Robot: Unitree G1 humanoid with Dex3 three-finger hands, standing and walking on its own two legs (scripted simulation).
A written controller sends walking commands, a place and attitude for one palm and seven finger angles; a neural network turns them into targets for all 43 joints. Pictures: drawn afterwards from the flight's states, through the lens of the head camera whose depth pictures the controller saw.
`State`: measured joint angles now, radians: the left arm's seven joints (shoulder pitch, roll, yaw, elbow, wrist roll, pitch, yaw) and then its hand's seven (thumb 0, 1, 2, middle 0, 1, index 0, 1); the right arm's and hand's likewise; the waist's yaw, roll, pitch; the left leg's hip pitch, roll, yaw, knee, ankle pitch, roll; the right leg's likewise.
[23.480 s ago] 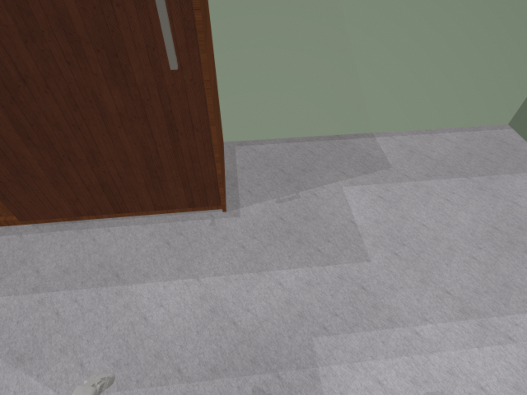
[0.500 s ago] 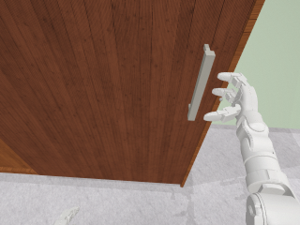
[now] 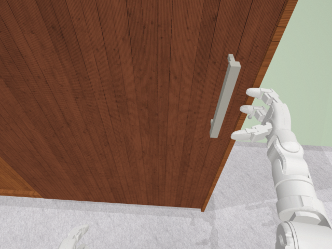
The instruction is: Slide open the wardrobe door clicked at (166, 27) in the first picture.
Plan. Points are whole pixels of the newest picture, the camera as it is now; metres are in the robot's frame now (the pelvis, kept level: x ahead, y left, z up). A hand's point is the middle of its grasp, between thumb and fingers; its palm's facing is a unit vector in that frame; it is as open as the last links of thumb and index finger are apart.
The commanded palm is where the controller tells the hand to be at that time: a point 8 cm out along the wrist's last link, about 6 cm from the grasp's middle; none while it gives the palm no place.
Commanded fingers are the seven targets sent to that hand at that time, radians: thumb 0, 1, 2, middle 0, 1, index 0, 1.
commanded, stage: move the hooked fingers beside the handle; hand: right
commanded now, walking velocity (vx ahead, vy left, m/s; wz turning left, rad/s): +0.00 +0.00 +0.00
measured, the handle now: (221, 100) +0.47 -0.09 +0.13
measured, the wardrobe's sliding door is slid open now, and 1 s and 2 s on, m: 0.00 0.00 0.00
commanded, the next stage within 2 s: feel for the door with the fingertips in 1.00 s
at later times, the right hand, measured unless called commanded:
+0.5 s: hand (246, 112) +0.41 -0.14 +0.15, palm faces -0.01 +1.00 +0.02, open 13.9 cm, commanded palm +0.38 -0.20 +0.14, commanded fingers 0.00 0.50 -0.30 0.30 1.20 0.30 1.20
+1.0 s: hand (251, 116) +0.41 -0.16 +0.14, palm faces +0.01 +1.00 +0.01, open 14.0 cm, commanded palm +0.38 -0.21 +0.14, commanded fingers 0.00 0.50 -0.30 0.30 1.20 0.30 1.20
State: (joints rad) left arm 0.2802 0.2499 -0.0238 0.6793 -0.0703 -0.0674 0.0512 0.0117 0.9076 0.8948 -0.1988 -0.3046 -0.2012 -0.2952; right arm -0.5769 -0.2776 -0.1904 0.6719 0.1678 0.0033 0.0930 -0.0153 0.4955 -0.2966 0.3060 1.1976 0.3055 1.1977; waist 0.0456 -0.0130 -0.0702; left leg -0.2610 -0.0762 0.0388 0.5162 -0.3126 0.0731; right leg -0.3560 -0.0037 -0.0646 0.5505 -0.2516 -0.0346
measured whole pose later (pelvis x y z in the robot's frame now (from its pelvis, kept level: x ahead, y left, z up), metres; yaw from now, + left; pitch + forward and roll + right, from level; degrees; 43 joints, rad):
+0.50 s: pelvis +0.00 +0.00 +0.00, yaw +0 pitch +3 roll +0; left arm 0.28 0.24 -0.03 0.70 -0.07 -0.07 0.05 0.01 0.91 0.89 -0.20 -0.30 -0.20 -0.30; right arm -0.60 -0.25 -0.17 0.67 0.19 -0.02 0.10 -0.02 0.50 -0.30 0.31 1.20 0.31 1.20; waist 0.04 -0.02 -0.08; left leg -0.27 -0.07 0.04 0.52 -0.31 0.07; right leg -0.36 0.00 -0.07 0.55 -0.25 -0.04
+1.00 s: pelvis -0.01 -0.01 +0.00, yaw -1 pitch +3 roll +1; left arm 0.25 0.25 -0.03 0.68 -0.07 -0.08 0.05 0.01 0.91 0.89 -0.20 -0.30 -0.20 -0.30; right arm -0.64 -0.28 -0.17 0.71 0.18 0.00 0.10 -0.02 0.50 -0.30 0.30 1.20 0.30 1.20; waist 0.05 -0.02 -0.06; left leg -0.28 -0.07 0.05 0.52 -0.29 0.07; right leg -0.38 0.00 -0.05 0.55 -0.23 -0.04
